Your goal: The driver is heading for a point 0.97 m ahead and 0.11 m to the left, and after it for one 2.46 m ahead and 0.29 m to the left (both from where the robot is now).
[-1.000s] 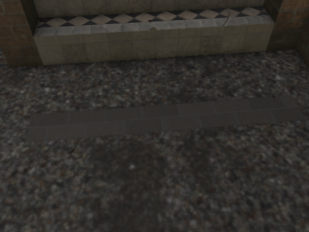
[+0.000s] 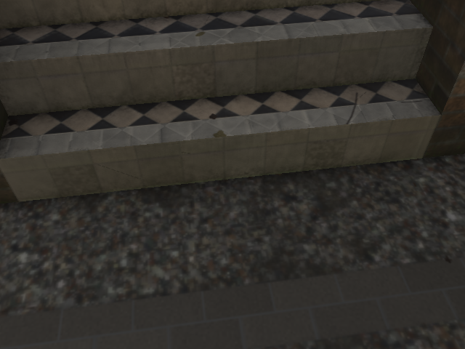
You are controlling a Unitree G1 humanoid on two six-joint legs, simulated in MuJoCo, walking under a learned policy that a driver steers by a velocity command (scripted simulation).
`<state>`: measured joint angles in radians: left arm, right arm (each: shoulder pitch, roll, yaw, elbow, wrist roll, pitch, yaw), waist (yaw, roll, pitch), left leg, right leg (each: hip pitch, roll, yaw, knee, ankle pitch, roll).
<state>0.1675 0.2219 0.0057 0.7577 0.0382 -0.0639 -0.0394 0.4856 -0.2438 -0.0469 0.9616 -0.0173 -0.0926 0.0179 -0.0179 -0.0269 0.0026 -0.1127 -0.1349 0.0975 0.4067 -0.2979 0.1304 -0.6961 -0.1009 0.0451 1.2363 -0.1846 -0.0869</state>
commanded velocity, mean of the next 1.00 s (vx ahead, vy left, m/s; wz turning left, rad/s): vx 0.90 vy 0.00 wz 0.29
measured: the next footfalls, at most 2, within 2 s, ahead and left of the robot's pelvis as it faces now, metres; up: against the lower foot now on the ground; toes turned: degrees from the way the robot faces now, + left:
right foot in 0.26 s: +0.45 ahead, -0.10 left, +0.00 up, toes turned -3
left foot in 0.70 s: +0.91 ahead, +0.06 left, +0.00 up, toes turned +10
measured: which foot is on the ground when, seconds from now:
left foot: down 0.00-0.26, up 0.28-0.68, down 0.70-1.00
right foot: up 0.00-0.24, down 0.26-0.72, up 0.74-1.00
